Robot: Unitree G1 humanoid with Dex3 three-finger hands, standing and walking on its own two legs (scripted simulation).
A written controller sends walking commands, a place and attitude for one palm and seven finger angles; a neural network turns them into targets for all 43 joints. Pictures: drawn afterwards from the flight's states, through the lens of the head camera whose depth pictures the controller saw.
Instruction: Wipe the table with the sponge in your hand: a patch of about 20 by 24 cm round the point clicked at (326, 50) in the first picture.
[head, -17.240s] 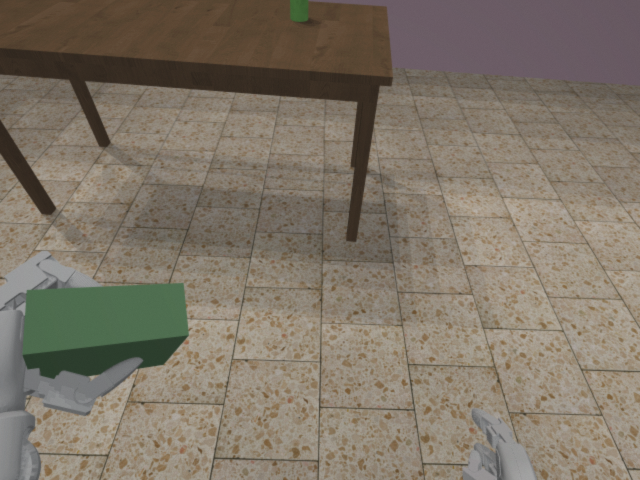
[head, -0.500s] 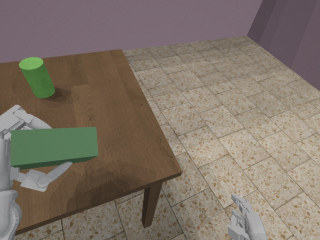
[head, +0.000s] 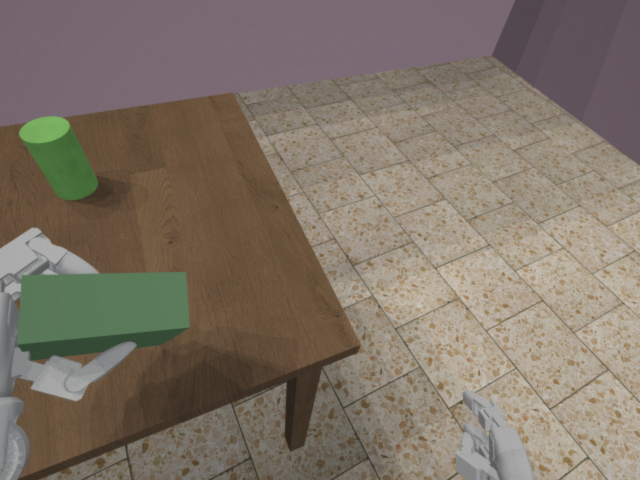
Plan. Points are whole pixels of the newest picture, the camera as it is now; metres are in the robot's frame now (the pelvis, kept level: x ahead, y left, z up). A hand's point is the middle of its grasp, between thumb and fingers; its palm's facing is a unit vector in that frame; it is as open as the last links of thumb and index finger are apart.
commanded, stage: look again from close up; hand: left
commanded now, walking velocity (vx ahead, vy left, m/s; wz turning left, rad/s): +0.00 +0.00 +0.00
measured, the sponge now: (128, 315) +0.23 +0.21 +0.13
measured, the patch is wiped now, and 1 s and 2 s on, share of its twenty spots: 0.00 0.00 0.00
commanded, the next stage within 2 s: turn the palm down, sponge in hand in 0.06 s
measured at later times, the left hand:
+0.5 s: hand (115, 351) +0.20 +0.21 +0.13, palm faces +0.21 -0.76 -0.62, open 9.5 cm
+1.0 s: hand (121, 314) +0.21 +0.20 +0.17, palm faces +0.26 -0.51 -0.82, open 9.5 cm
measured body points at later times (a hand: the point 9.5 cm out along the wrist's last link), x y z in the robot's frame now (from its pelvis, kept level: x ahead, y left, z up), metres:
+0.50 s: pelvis -0.01 -0.03 -0.01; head +0.00 -0.04 +0.44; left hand +0.18 +0.25 +0.16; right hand +0.19 -0.25 -0.09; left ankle +0.00 +0.09 -0.74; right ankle +0.02 -0.15 -0.74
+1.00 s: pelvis +0.01 -0.05 -0.01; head +0.01 -0.07 +0.44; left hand +0.20 +0.23 +0.21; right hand +0.20 -0.28 -0.10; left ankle +0.00 +0.09 -0.74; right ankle +0.02 -0.15 -0.74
